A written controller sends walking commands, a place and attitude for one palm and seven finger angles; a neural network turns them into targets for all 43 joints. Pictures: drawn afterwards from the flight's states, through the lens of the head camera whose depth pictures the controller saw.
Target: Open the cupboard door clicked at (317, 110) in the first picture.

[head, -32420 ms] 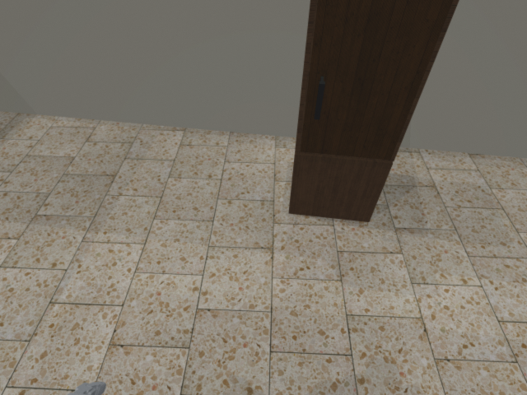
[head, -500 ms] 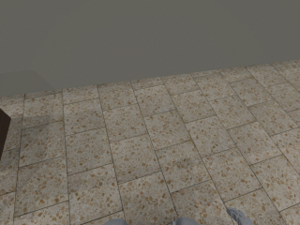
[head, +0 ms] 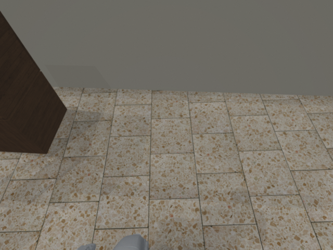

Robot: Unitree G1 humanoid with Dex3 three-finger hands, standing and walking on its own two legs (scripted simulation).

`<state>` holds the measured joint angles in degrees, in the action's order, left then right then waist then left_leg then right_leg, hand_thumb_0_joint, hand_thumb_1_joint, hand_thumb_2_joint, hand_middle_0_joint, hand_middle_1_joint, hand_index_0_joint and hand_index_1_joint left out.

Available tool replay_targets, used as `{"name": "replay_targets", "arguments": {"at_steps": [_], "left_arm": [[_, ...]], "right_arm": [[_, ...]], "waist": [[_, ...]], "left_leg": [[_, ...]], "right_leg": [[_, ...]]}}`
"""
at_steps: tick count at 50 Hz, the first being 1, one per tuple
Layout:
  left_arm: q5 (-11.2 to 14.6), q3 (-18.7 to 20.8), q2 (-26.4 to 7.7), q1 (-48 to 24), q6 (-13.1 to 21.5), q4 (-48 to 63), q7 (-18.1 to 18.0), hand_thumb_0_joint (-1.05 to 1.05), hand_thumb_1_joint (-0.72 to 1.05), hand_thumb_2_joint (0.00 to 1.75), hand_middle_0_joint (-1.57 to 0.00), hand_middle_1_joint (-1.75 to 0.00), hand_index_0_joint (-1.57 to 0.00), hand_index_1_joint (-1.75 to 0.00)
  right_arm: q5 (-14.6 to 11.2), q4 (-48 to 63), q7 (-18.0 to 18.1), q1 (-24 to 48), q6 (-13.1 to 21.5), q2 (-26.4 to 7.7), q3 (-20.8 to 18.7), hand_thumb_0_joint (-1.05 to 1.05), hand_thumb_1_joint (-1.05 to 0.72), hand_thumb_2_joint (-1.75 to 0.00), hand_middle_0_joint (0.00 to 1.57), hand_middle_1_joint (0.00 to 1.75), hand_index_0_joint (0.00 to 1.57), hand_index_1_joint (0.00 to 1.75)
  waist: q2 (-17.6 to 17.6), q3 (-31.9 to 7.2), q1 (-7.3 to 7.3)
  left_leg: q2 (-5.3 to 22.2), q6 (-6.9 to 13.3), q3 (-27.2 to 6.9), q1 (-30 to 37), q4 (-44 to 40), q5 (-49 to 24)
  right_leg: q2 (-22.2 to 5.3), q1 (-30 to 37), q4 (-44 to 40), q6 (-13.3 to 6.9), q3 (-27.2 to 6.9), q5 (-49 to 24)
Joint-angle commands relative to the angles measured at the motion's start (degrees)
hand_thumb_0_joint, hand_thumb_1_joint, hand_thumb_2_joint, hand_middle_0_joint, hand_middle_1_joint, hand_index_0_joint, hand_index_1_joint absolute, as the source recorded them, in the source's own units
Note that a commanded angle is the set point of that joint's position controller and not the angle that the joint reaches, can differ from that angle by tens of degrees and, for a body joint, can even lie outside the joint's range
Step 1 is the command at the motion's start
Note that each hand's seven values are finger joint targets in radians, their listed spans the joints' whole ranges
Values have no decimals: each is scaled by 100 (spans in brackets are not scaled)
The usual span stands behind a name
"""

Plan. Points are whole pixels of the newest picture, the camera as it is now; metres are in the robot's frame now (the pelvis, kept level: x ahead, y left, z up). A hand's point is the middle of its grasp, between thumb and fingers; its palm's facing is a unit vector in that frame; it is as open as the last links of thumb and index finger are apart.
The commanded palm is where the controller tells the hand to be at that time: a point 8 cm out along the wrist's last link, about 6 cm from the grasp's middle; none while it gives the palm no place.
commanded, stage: turn to face it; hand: left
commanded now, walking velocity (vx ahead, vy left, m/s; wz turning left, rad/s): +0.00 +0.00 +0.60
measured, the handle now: out of the picture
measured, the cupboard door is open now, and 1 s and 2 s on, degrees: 53 53 53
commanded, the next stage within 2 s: take the last steps up to it in 1.38 s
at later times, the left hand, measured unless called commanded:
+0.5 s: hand out of the picture +0.07 +0.21 -0.15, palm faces +0.30 -0.90 -0.32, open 7.4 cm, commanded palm none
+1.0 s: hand out of the picture -0.05 +0.18 -0.18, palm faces +0.62 -0.74 -0.26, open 7.4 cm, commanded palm none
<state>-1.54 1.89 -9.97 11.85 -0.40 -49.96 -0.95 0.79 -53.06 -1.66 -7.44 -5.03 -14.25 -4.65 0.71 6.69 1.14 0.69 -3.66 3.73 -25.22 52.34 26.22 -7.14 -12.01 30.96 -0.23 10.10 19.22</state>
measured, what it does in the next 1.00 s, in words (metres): steps on the spot, turning left: left foot, then right foot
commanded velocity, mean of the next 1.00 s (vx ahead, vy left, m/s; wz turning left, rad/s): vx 0.00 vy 0.00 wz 0.58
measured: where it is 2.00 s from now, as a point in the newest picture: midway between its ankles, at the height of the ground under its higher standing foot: outside the picture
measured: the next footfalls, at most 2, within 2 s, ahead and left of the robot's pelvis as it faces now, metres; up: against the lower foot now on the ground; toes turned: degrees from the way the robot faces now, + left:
left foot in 0.12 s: +0.04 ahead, +0.13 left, +0.00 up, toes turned +10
right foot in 0.46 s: +0.10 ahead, -0.14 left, +0.00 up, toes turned +14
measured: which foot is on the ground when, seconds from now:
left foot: up 0.00-0.10, down 0.12-0.46, up 0.48-0.82, down 0.84-1.00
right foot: down 0.00-0.12, up 0.14-0.44, down 0.46-0.84, up 0.86-1.00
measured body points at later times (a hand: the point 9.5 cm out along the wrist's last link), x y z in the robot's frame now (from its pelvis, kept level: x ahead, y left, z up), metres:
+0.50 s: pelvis +0.03 -0.04 -0.01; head +0.08 -0.04 +0.43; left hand +0.05 +0.25 -0.13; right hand +0.18 -0.26 -0.17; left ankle +0.00 +0.11 -0.73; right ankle +0.06 -0.15 -0.74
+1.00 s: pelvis +0.04 -0.03 -0.01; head +0.07 +0.02 +0.44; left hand -0.08 +0.22 -0.16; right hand +0.29 -0.16 -0.14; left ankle -0.01 +0.06 -0.74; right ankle +0.08 -0.17 -0.67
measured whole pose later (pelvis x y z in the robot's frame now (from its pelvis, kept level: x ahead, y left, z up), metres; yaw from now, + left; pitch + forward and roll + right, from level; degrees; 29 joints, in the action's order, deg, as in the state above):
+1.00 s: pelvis +0.04 -0.03 -0.01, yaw +37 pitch +1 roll +0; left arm -1.2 4.5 -14.9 11.1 -3.7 -53.3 -0.5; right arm 1.5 -50.6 -0.1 -6.5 -2.0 -12.7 -2.8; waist 2.5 5.6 -0.9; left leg -1.2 1.8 1.9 -18.4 32.8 15.9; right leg -6.0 -27.3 64.5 4.4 2.4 26.6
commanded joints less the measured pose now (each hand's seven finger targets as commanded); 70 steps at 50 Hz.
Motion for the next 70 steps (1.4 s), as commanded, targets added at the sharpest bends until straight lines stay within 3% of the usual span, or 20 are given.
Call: {"name": "replay_targets", "arguments": {"at_steps": [1, 4, 6, 12, 21, 22, 23, 24, 27, 36, 40, 41, 42, 43, 48, 59, 60, 62, 65, 70], "left_arm": [[-6, 456, -1417, 493, 101, 152, -89, 0, 90, 90, -20, -30, -20, -30], [64, 476, -1392, 224, 75, 179, -42, 0, 90, 90, -20, -30, -20, -30], [100, 294, -800, -216, -4, 646, 0, 0, 90, 90, -20, -30, -20, -30], [44, 366, -890, -231, -154, 288, 54, 0, 90, 90, -20, -30, -20, -30], [91, 353, -936, 285, -14, 321, 37, 0, 90, 90, -20, -30, -20, -30], [41, 425, -1265, 533, 50, 291, -11, 0, 90, 90, -20, -30, -20, -30], [-40, 524, -1785, 599, 88, 299, -62, 0, 90, 90, -20, -30, -20, -30], [-2, 473, -1856, 509, 49, 382, -75, 0, 90, 90, -20, -30, -20, -30], [49, 309, -1139, -75, 93, 450, -102, 0, 90, 90, -20, -30, -20, -30], [-13, 428, -1373, 471, 104, 189, -105, 0, 90, 90, -20, -30, -20, -30], [40, 487, -1439, 298, 76, 143, -43, 0, 90, 90, -20, -30, -20, -30], [83, 475, -1349, 224, 47, 209, -13, 0, 90, 90, -20, -30, -20, -30], [122, 381, -926, 114, 9, 443, 42, 0, 90, 90, -20, -30, -20, -30], [50, 298, -915, -291, -58, 644, -1, 0, 90, 90, -20, -30, -20, -30], [33, 355, -910, -186, -142, 195, 46, 0, 90, 90, -20, -30, -20, -30], [93, 267, -791, 143, -48, 170, 36, 0, 90, 90, -20, -30, -20, -30], [98, 300, -853, 392, 3, 91, 13, 0, 90, 90, -20, -30, -20, -30], [-28, 448, -1689, 584, 95, 52, -56, 0, 90, 90, -20, -30, -20, -30], [37, 315, -1161, 92, 99, 133, -117, 0, 90, 90, -20, -30, -20, -30], [10, 299, -1040, 320, 160, 4, -113, 0, 90, 90, -20, -30, -20, -30]], "right_arm": [[-31, 628, -6, 523, 273, -190, 48, 0, -90, -90, 20, 30, 20, 30], [20, 488, 15, -178, 321, -497, -41, 0, -90, -90, 20, 30, 20, 30], [78, 367, 98, -1042, 338, -1606, -314, 0, -90, -90, 20, 30, 20, 30], [80, 584, 257, -70, 407, -1063, -120, 0, -90, -90, 20, 30, 20, 30], [43, 641, 205, 215, 308, -1078, -217, 0, -90, -90, 20, 30, 20, 30], [-11, 707, 180, 193, 302, -811, -192, 0, -90, -90, 20, 30, 20, 30], [-30, 848, 148, 156, 315, -422, -131, 0, -90, -90, 20, 30, 20, 30], [17, 909, 117, 192, 296, -617, -161, 0, -90, -90, 20, 30, 20, 30], [40, 575, 66, 149, 190, -521, -140, 0, -90, -90, 20, 30, 20, 30], [-22, 612, -27, 669, 205, -198, 27, 0, -90, -90, 20, 30, 20, 30], [8, 530, 8, 81, 289, -374, -12, 0, -90, -90, 20, 30, 20, 30], [34, 446, 18, -331, 332, -700, -96, 0, -90, -90, 20, 30, 20, 30], [97, 406, 59, -759, 364, -1428, -283, 0, -90, -90, 20, 30, 20, 30], [65, 298, 107, -1075, 309, -1650, -304, 0, -90, -90, 20, 30, 20, 30], [74, 533, 277, -164, 428, -1006, -83, 0, -90, -90, 20, 30, 20, 30], [65, 400, 238, -95, 352, -945, -110, 0, -90, -90, 20, 30, 20, 30], [38, 423, 233, -9, 344, -862, -106, 0, -90, -90, 20, 30, 20, 30], [-30, 610, 176, -57, 351, -270, -14, 0, -90, -90, 20, 30, 20, 30], [25, 352, 175, 51, 215, -449, -67, 0, -90, -90, 20, 30, 20, 30], [-13, 154, 110, 141, 212, -133, 53, 0, -90, -90, 20, 30, 20, 30]], "waist": [[1109, -931, -391], [629, -1165, 76], [-1970, -1392, 549], [-895, -856, -38], [-984, -1030, -326], [-137, -1074, -450], [1707, -1008, -485], [1326, -952, -480], [1192, -695, -97], [1103, -722, -395], [827, -1020, -44], [112, -1250, 208], [-1785, -1384, 446], [-1523, -1327, 541], [-866, -900, -22], [-936, -1063, -205], [-795, -1077, -343], [1652, -966, -416], [1236, -594, -204], [962, -692, -235]], "left_leg": [[-113, 117, 275, 61, -1144, -86], [-38, 309, 162, 1636, -2610, -1493], [2440, 1802, -2986, 2899, -3037, -5220], [1283, 1297, -1757, 1392, -3277, -2783], [717, 936, -1981, 494, -2465, -2473], [274, 615, -1655, -237, -1769, -1507], [-589, 137, -571, -1136, -276, 490], [-331, 169, -754, -876, 959, 1024], [23, 39, -658, -1028, 1968, 81], [-13, 65, 149, -138, -597, 41], [-125, 238, 291, 1187, -2184, -957], [269, 437, -185, 2188, -2695, -1912], [2001, 1339, -2607, 2990, -2955, -3887], [2518, 1865, -2886, 2641, -3081, -4219], [1351, 1320, -1783, 1588, -3307, -3119], [954, 1129, -1830, 1004, -2692, -3184], [748, 916, -1713, 665, -2383, -2769], [-528, 193, -453, -784, -188, 689], [-59, 175, -790, -842, 1750, 380], [-83, 48, -299, -386, 491, 46]], "right_leg": [[-1348, 1201, -328, -550, -585, -4319], [-1205, 279, 824, -85, -109, -3494], [3, -2284, 3193, 528, -189, 2080], [102, -1890, 3294, 492, -987, 529], [661, 270, -138, 399, -649, -350], [-59, 1022, -1041, 233, -1335, -423], [-1708, 1288, -1562, -464, -3050, -924], [-2272, 554, -1563, -914, -2992, -1378], [-1239, 530, -992, -693, -1534, -2970], [-1406, 998, -669, -623, -587, -3816], [-1334, 484, 208, -241, -148, -3256], [-1151, -306, 1107, 60, 89, -2520], [-215, -2031, 2576, 533, 225, 1212], [-62, -2310, 3261, 453, -515, 2101], [27, -2067, 3601, 480, -1025, 498], [690, -113, 367, 389, -645, -42], [564, 485, -473, 352, -687, -601], [-1802, 1141, -1445, -627, -2972, -1926], [-1392, 473, -1104, -937, -2147, -2937], [-999, 838, -893, -686, -1112, -3921]]}}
